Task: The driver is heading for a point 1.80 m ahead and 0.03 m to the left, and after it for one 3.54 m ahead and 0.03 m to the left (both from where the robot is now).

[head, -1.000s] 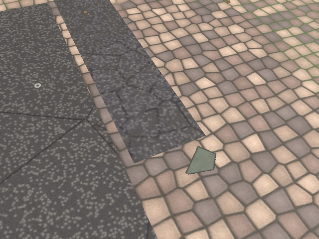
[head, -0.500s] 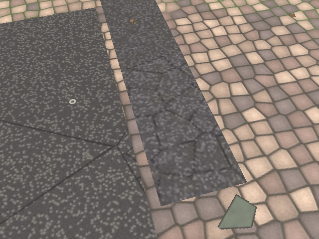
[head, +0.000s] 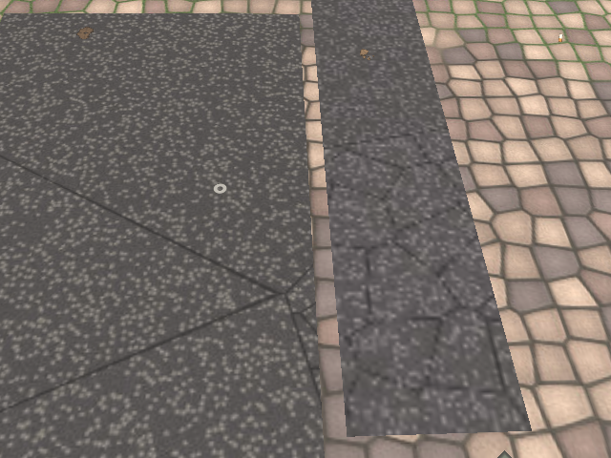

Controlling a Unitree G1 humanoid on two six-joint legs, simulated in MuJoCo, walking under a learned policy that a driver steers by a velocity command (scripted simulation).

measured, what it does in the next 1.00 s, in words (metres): steps on the spot: right foot, then left foot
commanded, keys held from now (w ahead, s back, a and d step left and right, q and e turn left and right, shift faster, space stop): q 0.24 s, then no key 0.38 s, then e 0.02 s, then w+e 0.36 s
